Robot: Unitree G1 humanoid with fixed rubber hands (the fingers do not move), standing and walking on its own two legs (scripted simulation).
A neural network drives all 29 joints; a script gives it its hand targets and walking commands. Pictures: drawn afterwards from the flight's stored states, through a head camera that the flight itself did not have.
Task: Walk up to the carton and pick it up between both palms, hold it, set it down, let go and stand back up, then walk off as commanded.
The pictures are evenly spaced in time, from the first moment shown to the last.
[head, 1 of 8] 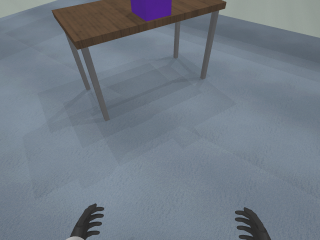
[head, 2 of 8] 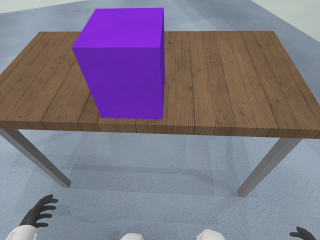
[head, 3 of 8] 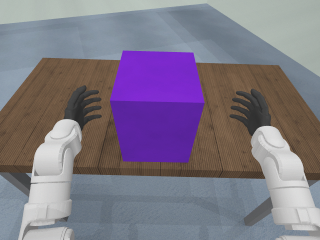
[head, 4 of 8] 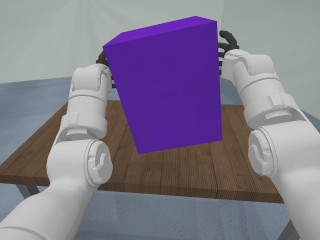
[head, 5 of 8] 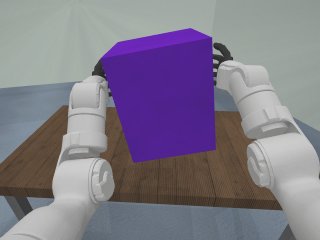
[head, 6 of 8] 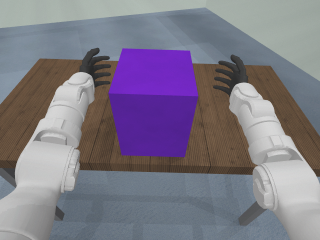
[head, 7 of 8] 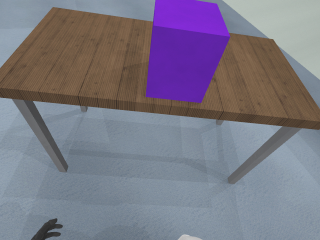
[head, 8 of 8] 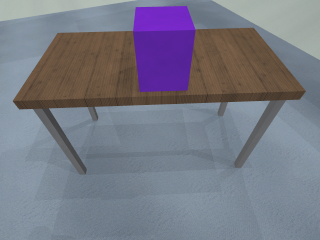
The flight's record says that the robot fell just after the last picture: no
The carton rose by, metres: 0.25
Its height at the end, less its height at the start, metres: +0.00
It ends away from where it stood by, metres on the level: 0.03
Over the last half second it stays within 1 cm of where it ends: yes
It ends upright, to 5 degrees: yes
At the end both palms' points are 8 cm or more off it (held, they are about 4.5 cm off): yes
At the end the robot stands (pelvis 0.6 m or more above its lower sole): yes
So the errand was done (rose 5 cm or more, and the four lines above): yes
